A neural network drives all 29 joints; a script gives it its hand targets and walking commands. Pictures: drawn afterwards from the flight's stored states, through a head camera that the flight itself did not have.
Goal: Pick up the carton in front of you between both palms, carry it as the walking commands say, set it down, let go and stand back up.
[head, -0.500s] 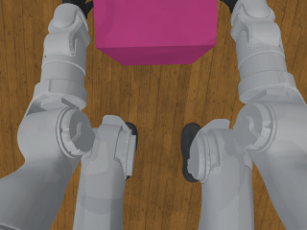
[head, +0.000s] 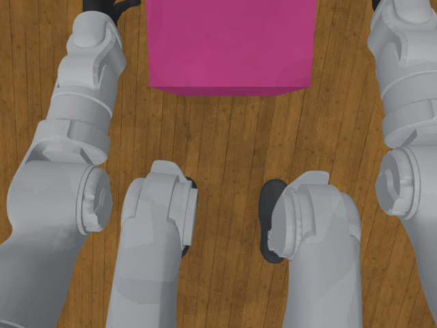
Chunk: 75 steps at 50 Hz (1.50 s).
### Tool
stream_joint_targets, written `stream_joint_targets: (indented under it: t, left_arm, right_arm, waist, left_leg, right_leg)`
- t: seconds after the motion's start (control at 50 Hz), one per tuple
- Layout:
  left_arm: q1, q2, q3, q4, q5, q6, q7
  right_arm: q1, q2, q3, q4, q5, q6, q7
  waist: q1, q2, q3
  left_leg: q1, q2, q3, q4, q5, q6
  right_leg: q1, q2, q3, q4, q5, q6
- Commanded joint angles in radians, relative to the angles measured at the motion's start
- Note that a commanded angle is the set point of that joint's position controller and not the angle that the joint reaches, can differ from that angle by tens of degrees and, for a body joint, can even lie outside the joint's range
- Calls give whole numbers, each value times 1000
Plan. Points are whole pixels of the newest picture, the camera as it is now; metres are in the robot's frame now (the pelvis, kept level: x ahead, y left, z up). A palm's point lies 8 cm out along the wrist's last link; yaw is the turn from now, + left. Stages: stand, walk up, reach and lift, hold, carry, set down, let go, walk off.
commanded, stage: set down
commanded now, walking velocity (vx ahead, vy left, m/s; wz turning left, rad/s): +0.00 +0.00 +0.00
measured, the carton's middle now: (229, 31) +0.54 +0.01 -0.24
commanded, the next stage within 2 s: let go in 0.90 s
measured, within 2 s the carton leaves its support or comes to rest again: neither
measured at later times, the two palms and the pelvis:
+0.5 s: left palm out of the picture +0.53 +0.19 +0.03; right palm out of the picture +0.56 -0.19 +0.03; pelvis +0.00 +0.00 +0.13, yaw +0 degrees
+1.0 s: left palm out of the picture +0.52 +0.19 +0.17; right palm out of the picture +0.55 -0.20 +0.17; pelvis +0.03 +0.00 +0.27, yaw -1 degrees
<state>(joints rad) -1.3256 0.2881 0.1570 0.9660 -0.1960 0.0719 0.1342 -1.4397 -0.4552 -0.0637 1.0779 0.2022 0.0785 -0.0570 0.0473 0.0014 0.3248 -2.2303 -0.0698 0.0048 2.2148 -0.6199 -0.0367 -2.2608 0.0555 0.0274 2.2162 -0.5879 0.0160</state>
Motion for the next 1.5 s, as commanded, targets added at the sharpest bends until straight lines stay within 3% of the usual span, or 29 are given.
stream_joint_targets:
  t: [0.0,0.06,0.12,0.14,0.16,0.18,0.24,0.28,0.3,0.44,0.5,0.56,0.68,0.78,0.82,0.84,0.86,0.94,0.96,1.08,1.14,1.16,1.26,1.28,1.4,1.42,1.44,1.46,1.48]
  left_arm:
    - [-200,98,16,-241,-30,10,21]
    - [-116,95,59,-215,31,41,27]
    - [-116,69,70,-242,44,41,8]
    - [-176,62,57,-171,58,57,5]
    - [-136,73,114,-195,88,58,8]
    - [-101,52,121,-120,136,59,9]
    - [-127,10,90,-128,111,70,-12]
    - [-91,50,152,-116,130,72,-13]
    - [-127,49,126,-154,138,67,-8]
    - [-97,9,105,-306,90,71,-13]
    - [-39,67,137,-292,116,93,-36]
    - [-28,37,111,-291,111,91,-35]
    - [13,83,211,-376,181,78,-54]
    - [21,26,144,-343,145,86,-63]
    - [61,2,166,-361,169,75,-65]
    - [59,3,190,-246,172,80,-62]
    - [76,1,154,-334,184,63,-64]
    - [172,9,198,-276,201,39,-85]
    - [207,-11,181,-292,226,35,-93]
    - [460,6,107,-356,263,38,-156]
    - [531,29,132,-427,305,15,-161]
    - [610,-22,109,-345,291,22,-168]
    - [776,-12,48,-452,246,-26,-191]
    - [770,-3,48,-496,231,-34,-192]
    - [1062,-46,-12,-473,202,-72,-185]
    - [1093,4,13,-528,217,-77,-179]
    - [1182,-13,-7,-480,222,-85,-188]
    - [1142,-20,-10,-546,203,-87,-189]
    - [1255,-39,-13,-495,197,-89,-189]
  right_arm:
    - [-231,-159,-74,-194,-80,-1,-15]
    - [-154,-103,-49,-195,-51,34,-19]
    - [-115,-87,-95,-186,-88,31,-8]
    - [-219,-69,-71,-165,-72,46,1]
    - [-172,-69,-85,-168,-123,51,8]
    - [-197,-40,-102,-138,-70,59,11]
    - [-152,-11,-132,-64,-145,72,26]
    - [-155,-8,-124,-131,-147,61,30]
    - [-179,-30,-128,-112,-143,67,29]
    - [-132,-44,-150,-226,-160,70,34]
    - [-91,10,-136,-258,-159,92,40]
    - [-75,-41,-170,-264,-194,99,42]
    - [-29,-16,-222,-331,-213,83,56]
    - [-19,0,-198,-274,-209,95,72]
    - [17,18,-198,-269,-228,88,73]
    - [26,40,-203,-269,-221,79,79]
    - [42,25,-212,-279,-229,73,79]
    - [79,59,-217,-294,-273,56,77]
    - [146,38,-251,-262,-283,61,74]
    - [458,137,-218,-410,-341,54,52]
    - [537,146,-191,-469,-295,42,49]
    - [593,145,-188,-522,-306,31,54]
    - [780,169,-158,-511,-271,-17,66]
    - [824,140,-196,-534,-313,-28,69]
    - [1075,163,-98,-585,-239,-77,82]
    - [1124,152,-154,-577,-280,-80,85]
    - [1143,182,-96,-571,-231,-83,75]
    - [1218,152,-149,-574,-260,-94,78]
    - [1242,203,-66,-575,-229,-90,84]
  waist:
    - [-44,-81,-1513]
    - [4,-90,-1513]
    - [-39,-66,-1389]
    - [21,-24,-1303]
    - [-26,-107,-1300]
    - [77,20,-1282]
    - [-25,-56,-1152]
    - [18,-142,-1273]
    - [39,-66,-1299]
    - [-4,-88,-1510]
    - [51,-129,-1488]
    - [-21,-54,-1495]
    - [41,-70,-1492]
    - [-5,-78,-1454]
    - [52,-81,-1378]
    - [-20,-77,-1372]
    - [43,-14,-1379]
    - [18,-137,-1444]
    - [17,-36,-1409]
    - [-23,-54,-1390]
    - [46,15,-1322]
    - [-27,-15,-1230]
    - [9,-17,-1148]
    - [-42,-2,-1131]
    - [20,20,-988]
    - [-47,-28,-985]
    - [17,37,-913]
    - [-75,11,-908]
    - [42,50,-906]
  left_leg:
    - [738,-3,55,-223,492,-26]
    - [666,-10,80,-305,419,-13]
    - [599,-13,59,-361,358,-14]
    - [590,7,59,-376,362,-10]
    - [558,-3,77,-395,298,-13]
    - [582,3,71,-419,288,-11]
    - [494,7,58,-497,250,-8]
    - [588,-6,60,-532,305,3]
    - [608,3,67,-539,280,-12]
    - [723,-22,92,-649,461,-34]
    - [781,-14,94,-730,384,-17]
    - [812,-13,95,-758,423,-41]
    - [882,-16,90,-853,432,-30]
    - [942,-8,77,-967,516,-35]
    - [942,-18,72,-1005,534,-23]
    - [1032,-2,60,-1025,551,-25]
    - [1031,-16,61,-1041,583,-31]
    - [980,-8,65,-1148,633,-16]
    - [1026,-8,61,-1148,613,-18]
    - [1272,9,44,-1256,645,-5]
    - [1419,12,44,-1299,675,2]
    - [1390,27,12,-1349,573,-2]
    - [1515,33,-1,-1409,665,2]
    - [1500,32,-1,-1424,653,-8]
    - [1746,45,-40,-1513,771,-3]
    - [1738,45,-51,-1518,733,-4]
    - [1746,44,-48,-1551,763,-1]
    - [1810,50,-54,-1563,698,-12]
    - [1791,47,-46,-1587,754,-14]
  right_leg:
    - [784,-13,-51,-202,452,8]
    - [823,2,-44,-280,409,17]
    - [705,6,-71,-328,342,8]
    - [650,0,-36,-350,320,-6]
    - [679,-3,-52,-382,261,-3]
    - [623,3,-44,-375,249,-2]
    - [586,-2,-77,-472,206,-8]
    - [679,10,-68,-516,249,2]
    - [709,-2,-65,-505,243,4]
    - [919,26,-65,-631,452,10]
    - [926,16,-92,-715,334,27]
    - [956,20,-79,-754,401,18]
    - [1068,15,-54,-870,409,25]
    - [1222,21,-64,-950,533,15]
    - [1196,7,-31,-1022,501,13]
    - [1193,27,-55,-1022,547,23]
    - [1230,17,-44,-1038,546,11]
    - [1435,3,-18,-1086,734,24]
    - [1406,6,-1,-1129,698,17]
    - [1458,2,-18,-1265,665,23]
    - [1458,8,-3,-1315,604,18]
    - [1483,5,-21,-1344,552,10]
    - [1557,-11,-17,-1422,599,11]
    - [1610,-18,-5,-1420,618,4]
    - [1651,-20,-11,-1526,606,3]
    - [1658,-20,-20,-1523,580,12]
    - [1695,-19,-8,-1551,629,18]
    - [1719,-14,-16,-1556,581,8]
    - [1804,-26,-6,-1581,603,-2]
